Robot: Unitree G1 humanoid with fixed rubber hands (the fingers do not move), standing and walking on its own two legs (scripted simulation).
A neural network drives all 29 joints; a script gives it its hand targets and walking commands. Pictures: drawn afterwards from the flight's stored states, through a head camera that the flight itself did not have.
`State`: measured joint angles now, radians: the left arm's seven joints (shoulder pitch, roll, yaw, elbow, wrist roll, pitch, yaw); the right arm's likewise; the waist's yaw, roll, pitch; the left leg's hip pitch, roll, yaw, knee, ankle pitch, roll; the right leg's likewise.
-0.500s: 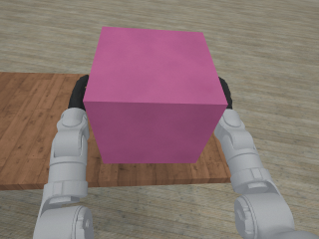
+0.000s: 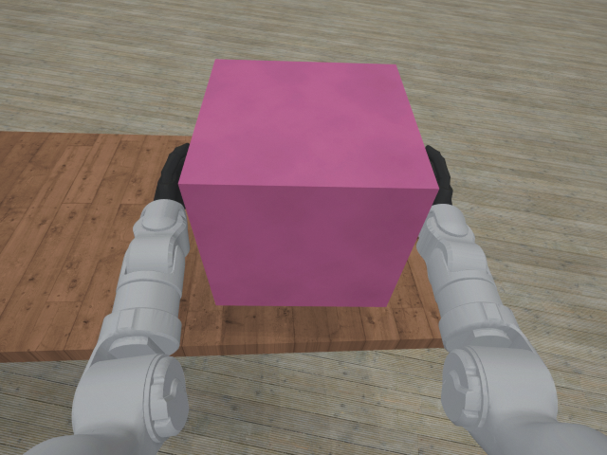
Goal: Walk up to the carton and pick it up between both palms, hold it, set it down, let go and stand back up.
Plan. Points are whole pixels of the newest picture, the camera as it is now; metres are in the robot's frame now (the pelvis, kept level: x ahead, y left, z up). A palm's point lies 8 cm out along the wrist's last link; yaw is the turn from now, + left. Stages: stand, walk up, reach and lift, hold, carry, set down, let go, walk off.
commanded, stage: set down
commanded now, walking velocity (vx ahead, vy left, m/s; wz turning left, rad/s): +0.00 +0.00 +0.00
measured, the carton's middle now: (303, 187) +0.46 +0.00 +0.11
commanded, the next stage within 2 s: none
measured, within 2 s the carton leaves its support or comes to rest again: neither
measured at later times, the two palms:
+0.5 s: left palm (175, 214) +0.41 +0.18 +0.09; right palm (420, 214) +0.41 -0.17 +0.11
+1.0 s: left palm (185, 219) +0.42 +0.17 +0.08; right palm (423, 224) +0.41 -0.18 +0.09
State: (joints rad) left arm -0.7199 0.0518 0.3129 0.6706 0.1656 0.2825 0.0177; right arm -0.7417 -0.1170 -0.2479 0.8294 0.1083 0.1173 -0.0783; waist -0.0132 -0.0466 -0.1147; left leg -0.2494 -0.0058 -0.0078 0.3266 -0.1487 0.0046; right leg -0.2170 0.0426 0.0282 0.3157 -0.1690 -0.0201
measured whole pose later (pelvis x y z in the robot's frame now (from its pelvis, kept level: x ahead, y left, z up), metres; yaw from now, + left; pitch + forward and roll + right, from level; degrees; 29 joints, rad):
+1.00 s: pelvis +0.02 +0.00 +0.00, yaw +0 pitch +6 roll +0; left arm -0.77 0.07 0.38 1.01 0.17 0.00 -0.01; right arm -0.69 -0.01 -0.46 0.87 -0.16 -0.03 -0.03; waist -0.01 -0.05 -0.09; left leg -0.25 -0.01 -0.01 0.33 -0.17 0.00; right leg -0.22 0.04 0.02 0.32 -0.19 -0.02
